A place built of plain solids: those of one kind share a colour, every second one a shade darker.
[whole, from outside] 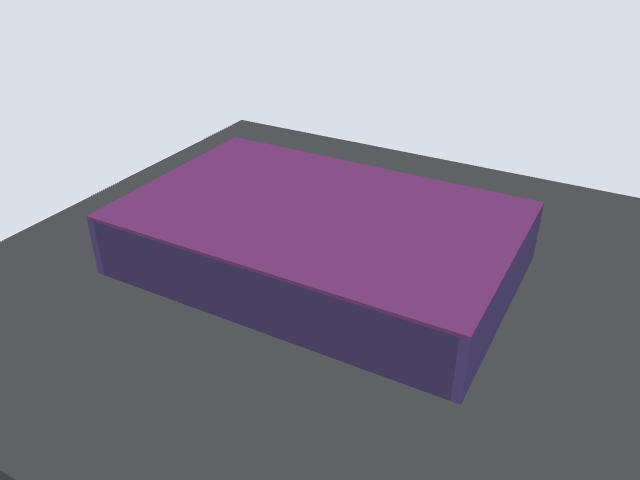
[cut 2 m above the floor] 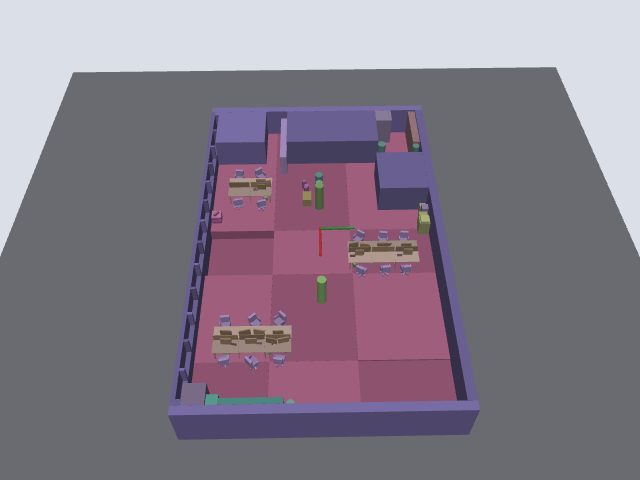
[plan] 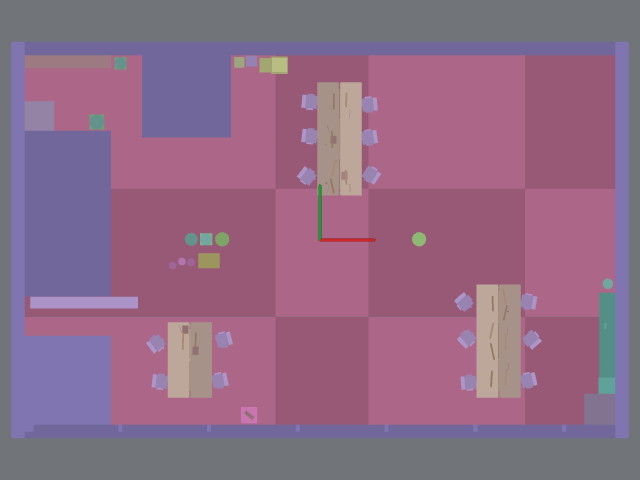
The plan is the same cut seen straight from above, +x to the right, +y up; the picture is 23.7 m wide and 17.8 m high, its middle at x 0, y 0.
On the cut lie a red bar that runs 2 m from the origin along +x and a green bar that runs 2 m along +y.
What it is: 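An open-plan office floor, part of it under refit; desks in benches, packed with the room that their use needs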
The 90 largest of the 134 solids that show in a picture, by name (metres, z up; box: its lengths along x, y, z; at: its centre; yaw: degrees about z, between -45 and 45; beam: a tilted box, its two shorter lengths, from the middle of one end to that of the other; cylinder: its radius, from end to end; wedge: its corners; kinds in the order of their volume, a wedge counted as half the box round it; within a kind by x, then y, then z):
{
 "floor_1": {"box": [9.3, 4.0, 0.93], "at": [-6.3, -4.85, 0.41]},
 "floor_2": {"box": [9.3, 4.75, 0.93], "at": [-6.3, -0.47, 0.41]},
 "floor_3": {"box": [9.3, 4.95, 0.93], "at": [-6.3, 4.38, 0.41]},
 "floor_4": {"box": [3.45, 4.0, 0.19], "at": [0.07, -4.85, 0.05]},
 "floor_5": {"box": [3.45, 4.75, 0.93], "at": [0.07, -0.47, 0.41]},
 "floor_6": {"box": [3.45, 4.95, 0.93], "at": [0.07, 4.38, 0.41]},
 "floor_7": {"box": [5.8, 4.0, 0.93], "at": [4.7, -4.85, 0.41]},
 "floor_8": {"box": [5.8, 4.75, 0.93], "at": [4.7, -0.47, 0.41]},
 "floor_9": {"box": [5.8, 4.95, 0.93], "at": [4.7, 4.38, 0.41]},
 "floor_10": {"box": [3.35, 4.0, 0.93], "at": [9.28, -4.85, 0.41]},
 "floor_11": {"box": [3.35, 4.75, 0.93], "at": [9.28, -0.48, 0.41]},
 "floor_12": {"box": [3.35, 4.95, 0.84], "at": [9.28, 4.38, 0.37]},
 "wall_1": {"box": [0.5, 14.7, 3.79], "at": [-11.2, 0.0, 1.84]},
 "wall_2": {"box": [0.33, 0.26, 1.58], "at": [-10.79, -6.98, 2.61]},
 "wall_3": {"box": [3.2, 3.3, 2.86], "at": [-9.35, -5.2, 2.31]},
 "wall_4": {"box": [3.2, 6.15, 2.86], "at": [-9.35, 0.97, 2.31]},
 "wall_5": {"box": [0.15, 0.26, 1.58], "at": [-7.41, -6.98, 2.61]},
 "wall_6": {"box": [0.15, 0.26, 1.58], "at": [-5.76, -6.98, 2.61]},
 "wall_7": {"box": [3.3, 3.05, 2.86], "at": [-4.95, 5.33, 2.31]},
 "wall_8": {"box": [0.15, 0.26, 1.58], "at": [-4.12, -6.98, 2.61]},
 "wall_9": {"box": [0.15, 0.26, 1.58], "at": [-2.47, -6.98, 2.61]},
 "wall_10": {"box": [0.15, 0.26, 1.58], "at": [-0.82, -6.98, 2.61]},
 "wall_11": {"box": [21.9, 0.24, 1.58], "at": [0.0, -7.23, 2.61]},
 "wall_12": {"box": [21.9, 0.5, 1.87], "at": [0.0, -7.1, 0.89]},
 "wall_13": {"box": [21.9, 0.5, 3.79], "at": [0.0, 7.1, 1.84]},
 "wall_14": {"box": [0.15, 0.26, 1.58], "at": [0.82, -6.98, 2.61]},
 "wall_15": {"box": [0.15, 0.26, 1.58], "at": [2.47, -6.98, 2.61]},
 "wall_16": {"box": [0.15, 0.26, 1.58], "at": [4.12, -6.98, 2.61]},
 "wall_17": {"box": [0.15, 0.26, 1.58], "at": [5.76, -6.98, 2.61]},
 "wall_18": {"box": [0.15, 0.26, 1.58], "at": [7.41, -6.98, 2.61]},
 "wall_19": {"box": [0.16, 0.26, 1.58], "at": [9.05, -6.98, 2.61]},
 "wall_20": {"box": [0.33, 0.26, 1.58], "at": [10.79, -6.98, 2.61]},
 "wall_21": {"box": [0.5, 14.7, 3.79], "at": [11.2, 0.0, 1.84]},
 "roof_1": {"box": [22.9, 14.7, 0.2], "at": [0.0, 0.0, 3.84]},
 "booth_1": {"box": [1.1, 1.1, 2.27], "at": [-10.4, 4.6, 2.01]},
 "booth_2": {"box": [1.15, 1.15, 2.17], "at": [10.38, -6.28, 1.96]},
 "counter_1": {"box": [0.62, 0.6, 1.84], "at": [10.64, -5.4, 1.8]},
 "counter_2": {"box": [0.6, 3.15, 0.9], "at": [10.65, -3.52, 1.33]},
 "counter_3": {"box": [0.34, 3.15, 0.7], "at": [10.78, -3.52, 2.65]},
 "store_1": {"box": [4.0, 0.44, 1.54], "at": [-8.75, -2.32, 1.65]},
 "store_2": {"box": [0.42, 0.4, 1.09], "at": [-2.54, 6.63, 1.43]},
 "lockers_1": {"box": [3.2, 0.48, 1.88], "at": [-9.35, 6.61, 1.82]},
 "column_1": {"cylinder": 0.26, "from": [-3.62, 0.03, 0.88], "to": [-3.62, 0.03, 3.74]},
 "column_2": {"cylinder": 0.26, "from": [3.68, 0.03, 0.88], "to": [3.68, 0.03, 3.74]},
 "plant_1": {"cylinder": 0.28, "from": [-8.28, 4.38, 1.4], "to": [-8.28, 4.38, 2.14]},
 "plant_2": {"cylinder": 0.23, "from": [-7.4, 6.55, 1.36], "to": [-7.4, 6.55, 2.72]},
 "plant_3": {"cylinder": 0.24, "from": [-4.78, 0.03, 1.51], "to": [-4.78, 0.03, 2.69]},
 "plant_4": {"cylinder": 0.23, "from": [-4.22, 0.03, 1.49], "to": [-4.22, 0.03, 2.54]},
 "plant_5": {"cylinder": 0.2, "from": [10.68, -1.62, 1.39], "to": [10.68, -1.62, 2.36]},
 "copier_1": {"box": [0.44, 0.54, 0.96], "at": [-2.03, 6.48, 1.36]},
 "copier_2": {"box": [0.62, 0.66, 1.02], "at": [-1.5, 6.48, 1.39]},
 "copier_3": {"box": [0.58, 0.52, 0.14], "at": [-1.5, 6.49, 1.97]},
 "desk_1": {"box": [0.8, 1.4, 0.032], "at": [-5.25, -5.15, 1.59]},
 "desk_2": {"box": [0.8, 1.4, 0.032], "at": [-5.25, -3.75, 1.59]},
 "desk_3": {"box": [0.2, 2.3, 0.13], "at": [-4.82, -4.45, 1.51]},
 "desk_4": {"box": [0.8, 1.4, 0.032], "at": [-4.4, -5.15, 1.59]},
 "desk_5": {"box": [0.8, 1.4, 0.032], "at": [-4.4, -3.75, 1.59]},
 "desk_6": {"box": [0.8, 1.4, 0.032], "at": [0.3, 2.35, 1.59]},
 "desk_7": {"box": [0.8, 1.4, 0.032], "at": [0.3, 3.75, 1.59]},
 "desk_8": {"box": [0.8, 1.4, 0.032], "at": [0.3, 5.15, 1.59]},
 "desk_9": {"box": [0.8, 1.4, 0.032], "at": [1.15, 2.35, 1.59]},
 "desk_10": {"box": [0.8, 1.4, 0.032], "at": [1.15, 3.75, 1.59]},
 "desk_11": {"box": [0.8, 1.4, 0.032], "at": [1.15, 5.15, 1.59]},
 "desk_12": {"box": [0.8, 1.4, 0.032], "at": [6.2, -5.15, 1.59]},
 "desk_13": {"box": [0.8, 1.4, 0.032], "at": [6.2, -3.75, 1.59]},
 "desk_14": {"box": [0.8, 1.4, 0.032], "at": [6.2, -2.35, 1.59]},
 "desk_15": {"box": [0.8, 1.4, 0.032], "at": [7.05, -5.15, 1.59]},
 "desk_16": {"box": [0.8, 1.4, 0.032], "at": [7.05, -3.75, 1.59]},
 "desk_17": {"box": [0.8, 1.4, 0.032], "at": [7.05, -2.35, 1.59]},
 "chair_1": {"box": [0.14, 0.49, 0.49], "at": [-6.15, -5.22, 1.6], "yaw": -6.7},
 "chair_2": {"box": [0.14, 0.49, 0.49], "at": [-3.5, -5.17, 1.6], "yaw": 11.5},
 "chair_3": {"box": [0.14, 0.49, 0.49], "at": [-3.36, -3.64, 1.6], "yaw": 14.5},
 "chair_4": {"box": [0.14, 0.49, 0.49], "at": [-0.66, 2.5, 1.6], "yaw": -37.0},
 "chair_5": {"box": [0.14, 0.49, 0.49], "at": [-0.6, 3.87, 1.6], "yaw": -6.0},
 "chair_6": {"box": [0.14, 0.49, 0.49], "at": [-0.6, 5.14, 1.6], "yaw": -5.4},
 "chair_7": {"box": [0.14, 0.49, 0.49], "at": [2.05, 3.83, 1.6], "yaw": 8.2},
 "chair_8": {"box": [0.14, 0.49, 0.49], "at": [2.05, 5.04, 1.6], "yaw": 5.0},
 "chair_9": {"box": [0.14, 0.49, 0.49], "at": [2.08, 2.29, 1.6], "yaw": -33.0},
 "chair_10": {"box": [0.49, 0.14, 0.49], "at": [5.2, -2.14, 1.6], "yaw": 41.9},
 "chair_11": {"box": [0.14, 0.49, 0.49], "at": [5.29, -3.81, 1.6], "yaw": 42.2},
 "chair_12": {"box": [0.14, 0.49, 0.49], "at": [5.3, -5.31, 1.6], "yaw": 4.9},
 "chair_13": {"box": [0.14, 0.49, 0.49], "at": [7.94, -5.15, 1.6], "yaw": 13.4},
 "chair_14": {"box": [0.14, 0.49, 0.49], "at": [7.95, -2.33, 1.6], "yaw": -9.4},
 "chair_15": {"box": [0.49, 0.14, 0.49], "at": [8.0, -3.86, 1.6], "yaw": 42.1},
 "crate_1": {"box": [0.8, 0.56, 0.58], "at": [-4.12, -0.77, 1.17]},
 "tub_1": {"box": [0.55, 0.55, 0.52], "at": [-8.28, 4.38, 1.14]},
 "tub_2": {"box": [0.45, 0.45, 0.48], "at": [-7.4, 6.55, 1.12]},
 "bin_1": {"box": [0.38, 0.4, 0.75], "at": [-2.99, 6.59, 1.25]},
 "cone_1": {"cylinder": 0.14, "from": [-5.46, -0.95, 0.88], "to": [-5.46, -0.95, 1.48]},
 "cone_2": {"cylinder": 0.14, "from": [-4.78, -0.83, 0.88], "to": [-4.78, -0.83, 1.59]}
}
